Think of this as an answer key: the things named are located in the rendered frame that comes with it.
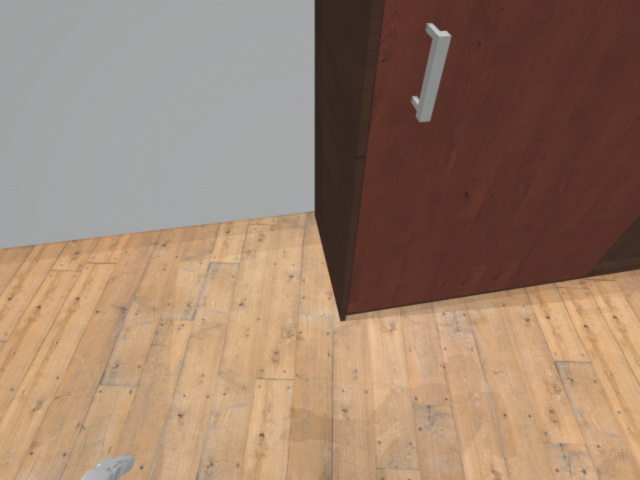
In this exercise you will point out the left robot hand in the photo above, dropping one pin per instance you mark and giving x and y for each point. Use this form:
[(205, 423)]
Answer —
[(110, 468)]

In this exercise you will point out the handle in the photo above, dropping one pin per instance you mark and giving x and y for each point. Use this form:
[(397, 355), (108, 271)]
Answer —
[(436, 60)]

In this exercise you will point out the wardrobe door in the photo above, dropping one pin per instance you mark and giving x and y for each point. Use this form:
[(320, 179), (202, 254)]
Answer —
[(627, 246), (529, 169)]

